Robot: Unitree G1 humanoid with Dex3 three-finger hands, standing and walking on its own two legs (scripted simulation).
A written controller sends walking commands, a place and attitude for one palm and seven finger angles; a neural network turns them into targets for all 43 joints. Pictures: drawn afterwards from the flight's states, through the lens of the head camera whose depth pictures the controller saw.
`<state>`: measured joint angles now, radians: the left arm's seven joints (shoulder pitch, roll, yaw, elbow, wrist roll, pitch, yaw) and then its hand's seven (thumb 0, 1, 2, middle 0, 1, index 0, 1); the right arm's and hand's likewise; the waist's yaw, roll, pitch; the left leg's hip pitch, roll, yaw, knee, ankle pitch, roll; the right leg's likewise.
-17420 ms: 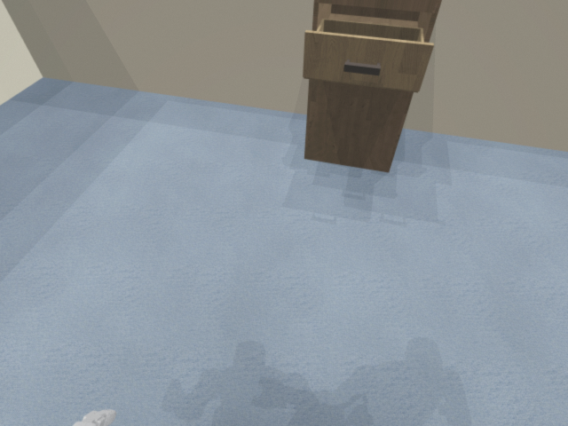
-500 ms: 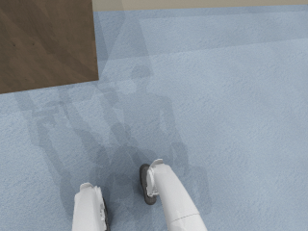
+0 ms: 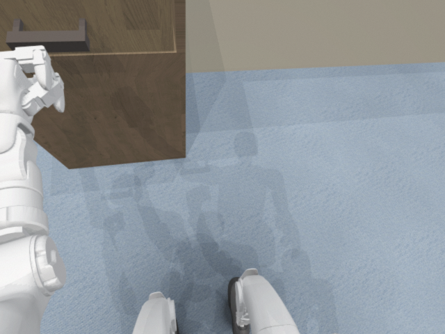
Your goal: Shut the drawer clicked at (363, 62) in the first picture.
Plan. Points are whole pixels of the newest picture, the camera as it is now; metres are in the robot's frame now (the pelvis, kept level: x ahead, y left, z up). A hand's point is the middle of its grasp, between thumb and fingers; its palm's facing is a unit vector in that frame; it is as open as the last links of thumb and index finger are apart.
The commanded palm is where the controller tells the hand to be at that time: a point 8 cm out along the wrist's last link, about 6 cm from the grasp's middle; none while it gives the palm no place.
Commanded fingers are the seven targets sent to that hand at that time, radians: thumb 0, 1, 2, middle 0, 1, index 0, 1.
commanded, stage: draw the hand back to the body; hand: left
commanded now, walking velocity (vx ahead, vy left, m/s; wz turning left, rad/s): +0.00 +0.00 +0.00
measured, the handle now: (50, 32) +0.64 +0.25 +0.02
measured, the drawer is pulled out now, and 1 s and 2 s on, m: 0.00 0.00 0.00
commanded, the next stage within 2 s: step back with the hand held close in 1.22 s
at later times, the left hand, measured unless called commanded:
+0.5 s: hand out of the picture +0.34 +0.23 +0.14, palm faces +0.20 -0.94 -0.28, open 3.3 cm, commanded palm +0.29 +0.28 +0.16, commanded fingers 0.00 0.90 0.90 -1.40 -1.60 -1.40 -1.60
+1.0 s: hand out of the picture +0.20 +0.24 +0.24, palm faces +0.44 -0.81 -0.39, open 3.3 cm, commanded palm +0.14 +0.28 +0.26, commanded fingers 0.00 0.90 0.90 -1.40 -1.60 -1.40 -1.60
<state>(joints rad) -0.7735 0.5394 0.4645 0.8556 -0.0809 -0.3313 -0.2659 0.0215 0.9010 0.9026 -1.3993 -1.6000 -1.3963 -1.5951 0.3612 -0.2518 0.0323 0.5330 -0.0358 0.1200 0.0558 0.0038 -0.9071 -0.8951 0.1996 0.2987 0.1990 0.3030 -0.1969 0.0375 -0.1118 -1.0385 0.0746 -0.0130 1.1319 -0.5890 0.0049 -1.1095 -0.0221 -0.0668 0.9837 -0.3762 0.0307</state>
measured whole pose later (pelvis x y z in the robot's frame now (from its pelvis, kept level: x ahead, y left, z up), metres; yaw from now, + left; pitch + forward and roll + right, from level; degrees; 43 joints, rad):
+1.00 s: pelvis +0.02 -0.01 +0.09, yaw +3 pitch -3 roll -1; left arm 0.44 0.32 0.26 -0.39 -0.04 -0.09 0.09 0.02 0.89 0.90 -1.41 -1.60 -1.40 -1.59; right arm 0.20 -0.22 0.04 0.61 -0.02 -0.11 -0.07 0.01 -0.90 -0.90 0.20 0.30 0.20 0.30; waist 0.07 0.08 0.01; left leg -0.02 0.03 0.00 0.41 -0.33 -0.01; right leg -0.14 -0.04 -0.07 0.40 -0.20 0.03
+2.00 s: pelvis -0.07 -0.01 +0.08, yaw +3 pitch +0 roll +0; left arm 0.58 0.35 0.36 -0.52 0.00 -0.26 0.14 0.02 0.89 0.90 -1.41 -1.60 -1.41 -1.59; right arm 0.19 -0.22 0.00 0.56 -0.01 -0.06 -0.10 0.01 -0.90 -0.90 0.20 0.30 0.20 0.30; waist 0.02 0.03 0.02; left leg -0.31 0.00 0.01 0.58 -0.27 0.02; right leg -0.38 -0.07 -0.04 0.47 -0.09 0.03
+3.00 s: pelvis -0.19 +0.01 +0.08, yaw +5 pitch +0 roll -4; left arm 0.61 0.44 0.42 -0.56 -0.04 -0.32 0.11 0.02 0.89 0.90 -1.41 -1.60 -1.41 -1.59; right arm 0.20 -0.21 -0.02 0.61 -0.01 -0.12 -0.10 0.02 -0.90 -0.90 0.20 0.30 0.20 0.30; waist -0.02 0.03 0.01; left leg -0.45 0.03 -0.01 0.46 -0.04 0.04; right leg -0.29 0.07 0.06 0.63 -0.40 0.01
